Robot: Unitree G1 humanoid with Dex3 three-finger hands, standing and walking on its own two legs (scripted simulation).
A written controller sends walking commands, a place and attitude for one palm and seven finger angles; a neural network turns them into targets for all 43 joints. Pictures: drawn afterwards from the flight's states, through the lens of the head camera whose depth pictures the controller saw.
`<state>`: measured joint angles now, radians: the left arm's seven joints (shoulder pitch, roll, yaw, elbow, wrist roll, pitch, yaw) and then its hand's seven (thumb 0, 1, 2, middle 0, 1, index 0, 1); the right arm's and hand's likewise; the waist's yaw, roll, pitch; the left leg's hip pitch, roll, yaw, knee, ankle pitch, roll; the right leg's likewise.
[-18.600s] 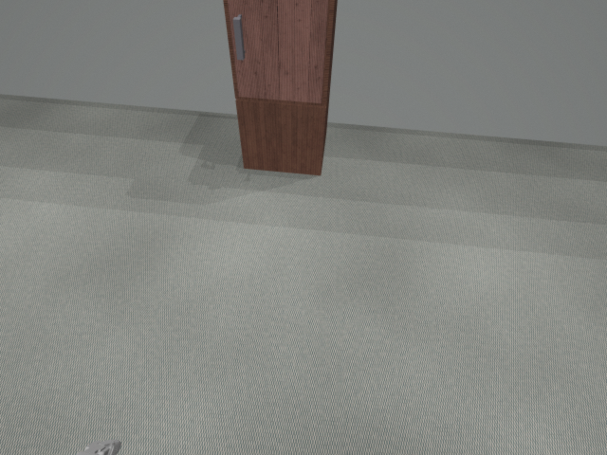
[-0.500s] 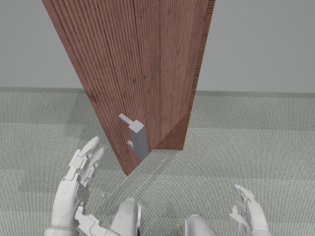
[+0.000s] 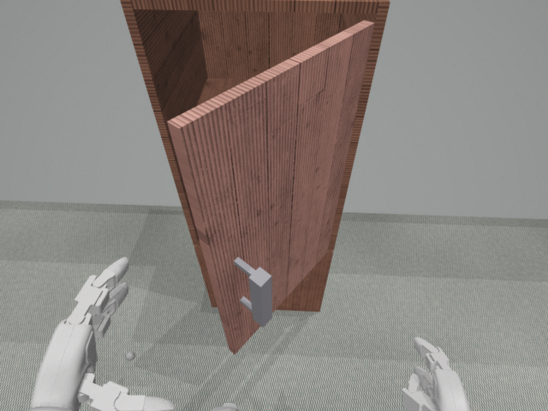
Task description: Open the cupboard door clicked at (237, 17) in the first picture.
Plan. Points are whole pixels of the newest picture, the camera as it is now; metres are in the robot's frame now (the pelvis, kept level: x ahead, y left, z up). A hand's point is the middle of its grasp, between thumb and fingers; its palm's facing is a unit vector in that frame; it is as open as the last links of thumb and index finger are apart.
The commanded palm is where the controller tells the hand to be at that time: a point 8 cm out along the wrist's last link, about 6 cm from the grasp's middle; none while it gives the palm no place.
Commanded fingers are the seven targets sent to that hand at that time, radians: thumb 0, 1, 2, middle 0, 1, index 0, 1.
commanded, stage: draw the hand back to the body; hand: left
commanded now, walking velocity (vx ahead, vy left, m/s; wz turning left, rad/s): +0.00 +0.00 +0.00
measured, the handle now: (252, 291) +0.32 +0.07 -0.03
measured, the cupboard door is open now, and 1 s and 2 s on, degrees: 52 52 52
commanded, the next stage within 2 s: step back with the hand held close in 0.94 s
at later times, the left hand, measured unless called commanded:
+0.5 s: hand (35, 264) +0.22 +0.26 +0.20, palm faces +0.40 -0.82 -0.41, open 9.8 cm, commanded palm +0.17 +0.31 +0.22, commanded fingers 0.00 0.83 0.87 -0.20 -0.30 -0.20 -0.30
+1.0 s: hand (34, 250) +0.22 +0.25 +0.22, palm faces +0.44 -0.81 -0.40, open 7.4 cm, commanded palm +0.17 +0.29 +0.23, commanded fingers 0.00 0.90 0.90 -0.20 -0.30 -0.20 -0.30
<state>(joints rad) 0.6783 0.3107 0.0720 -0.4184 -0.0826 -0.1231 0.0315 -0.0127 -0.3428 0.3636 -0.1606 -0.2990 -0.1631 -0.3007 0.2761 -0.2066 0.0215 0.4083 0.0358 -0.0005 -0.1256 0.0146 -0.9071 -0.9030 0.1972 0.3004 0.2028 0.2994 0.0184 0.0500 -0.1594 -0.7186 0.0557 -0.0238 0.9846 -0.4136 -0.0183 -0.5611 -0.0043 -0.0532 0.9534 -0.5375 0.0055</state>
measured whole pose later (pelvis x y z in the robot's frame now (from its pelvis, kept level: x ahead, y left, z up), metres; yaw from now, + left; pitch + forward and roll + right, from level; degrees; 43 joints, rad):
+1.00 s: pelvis +0.03 -0.01 +0.06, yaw -1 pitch -4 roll +0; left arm 0.47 0.34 0.34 -0.41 -0.07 -0.07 0.12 0.01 0.88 0.89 -0.21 -0.30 -0.21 -0.30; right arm 0.20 -0.22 0.02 0.62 0.00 -0.09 -0.10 0.01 -0.91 -0.90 0.20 0.30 0.20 0.30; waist 0.06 0.05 0.01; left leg -0.17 0.05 0.03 0.45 -0.22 -0.02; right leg -0.03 -0.01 -0.02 0.41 -0.31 0.00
